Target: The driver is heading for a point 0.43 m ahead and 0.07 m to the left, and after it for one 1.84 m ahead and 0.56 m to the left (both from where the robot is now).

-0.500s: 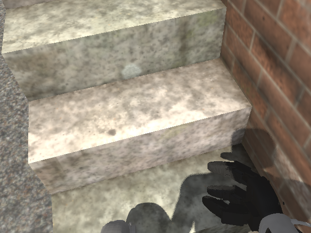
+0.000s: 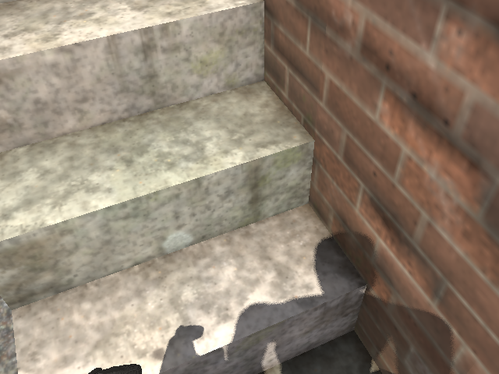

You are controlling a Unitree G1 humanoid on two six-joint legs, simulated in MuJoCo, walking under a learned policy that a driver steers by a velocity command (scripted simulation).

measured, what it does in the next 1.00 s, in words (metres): climbs: right foot, then left foot 0.20 m higher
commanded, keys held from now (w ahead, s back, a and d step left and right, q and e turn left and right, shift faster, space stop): w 0.92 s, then w+q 0.08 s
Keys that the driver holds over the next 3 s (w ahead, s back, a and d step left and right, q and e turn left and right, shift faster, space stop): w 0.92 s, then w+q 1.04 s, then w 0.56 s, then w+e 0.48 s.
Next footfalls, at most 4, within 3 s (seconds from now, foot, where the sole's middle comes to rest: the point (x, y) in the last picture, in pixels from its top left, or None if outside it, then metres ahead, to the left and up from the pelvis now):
0.02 right None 0.11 -0.08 -0.75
0.46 left None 0.28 0.18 -0.55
1.08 right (292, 284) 0.56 -0.09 -0.36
1.70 left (83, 330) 0.50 0.32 -0.36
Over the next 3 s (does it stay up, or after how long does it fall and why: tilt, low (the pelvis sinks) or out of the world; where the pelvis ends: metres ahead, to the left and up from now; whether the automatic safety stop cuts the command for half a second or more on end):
stays up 0.93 0.33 0.81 its command is cut before an obstacle from the start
